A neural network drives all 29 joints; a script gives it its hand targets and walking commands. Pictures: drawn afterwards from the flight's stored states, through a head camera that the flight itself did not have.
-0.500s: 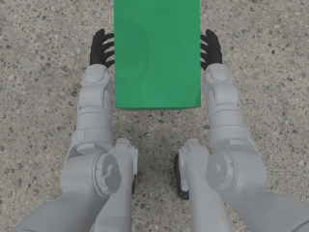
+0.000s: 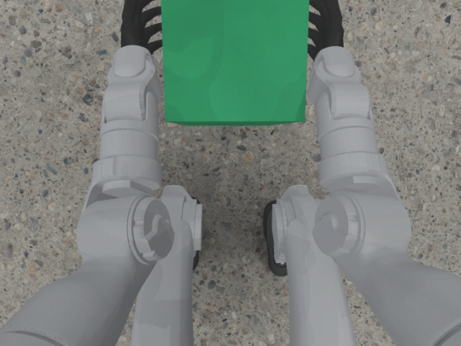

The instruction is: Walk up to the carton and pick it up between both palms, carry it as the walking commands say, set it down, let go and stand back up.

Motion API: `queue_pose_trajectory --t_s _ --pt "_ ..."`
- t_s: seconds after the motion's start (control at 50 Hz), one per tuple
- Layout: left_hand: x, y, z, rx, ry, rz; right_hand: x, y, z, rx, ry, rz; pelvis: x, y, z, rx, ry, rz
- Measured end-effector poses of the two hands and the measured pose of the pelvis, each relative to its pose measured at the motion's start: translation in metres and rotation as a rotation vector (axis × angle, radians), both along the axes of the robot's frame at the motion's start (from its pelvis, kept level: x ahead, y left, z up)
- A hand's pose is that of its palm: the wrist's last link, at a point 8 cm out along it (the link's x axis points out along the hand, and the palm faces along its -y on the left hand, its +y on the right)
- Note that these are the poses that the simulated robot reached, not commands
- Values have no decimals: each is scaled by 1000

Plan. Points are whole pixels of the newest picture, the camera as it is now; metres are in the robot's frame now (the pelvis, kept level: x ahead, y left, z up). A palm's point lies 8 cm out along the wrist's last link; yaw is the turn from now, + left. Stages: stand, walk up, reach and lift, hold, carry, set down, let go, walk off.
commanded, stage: set down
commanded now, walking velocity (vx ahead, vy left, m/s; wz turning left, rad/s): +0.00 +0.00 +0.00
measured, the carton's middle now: (231, 48) +0.55 +0.02 -0.18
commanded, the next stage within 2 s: none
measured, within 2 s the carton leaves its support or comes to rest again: rests again in 1.74 s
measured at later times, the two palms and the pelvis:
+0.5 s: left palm (153, 54) +0.54 +0.15 -0.20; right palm (306, 55) +0.55 -0.12 -0.20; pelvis +0.00 +0.00 -0.05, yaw +0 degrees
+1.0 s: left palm (155, 53) +0.55 +0.15 -0.22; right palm (301, 60) +0.55 -0.12 -0.23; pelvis +0.00 +0.00 -0.07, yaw +0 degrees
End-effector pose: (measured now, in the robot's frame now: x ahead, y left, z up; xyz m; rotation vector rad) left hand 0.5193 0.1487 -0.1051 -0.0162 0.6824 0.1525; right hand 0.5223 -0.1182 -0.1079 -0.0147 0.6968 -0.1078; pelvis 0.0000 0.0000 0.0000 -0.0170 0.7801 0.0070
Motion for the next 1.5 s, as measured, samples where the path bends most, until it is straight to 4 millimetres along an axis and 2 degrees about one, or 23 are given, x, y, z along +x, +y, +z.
queue_pose_trajectory --t_s 0.56,0.7,1.06,1.5 --pt "27 2 -101 15 22 -18 26 1 -103 -8 26 27 3 -2 -59 5 -39 -6" --pt "37 3 -103 17 0 -21 30 3 -113 0 14 26 4 -2 -69 5 -57 -4" --pt "32 3 -112 20 22 -42 25 1 -124 3 43 45 -1 -2 -76 7 -91 -10" --pt "34 5 -129 14 45 -66 28 -1 -140 6 60 63 7 -3 -81 9 -102 -12"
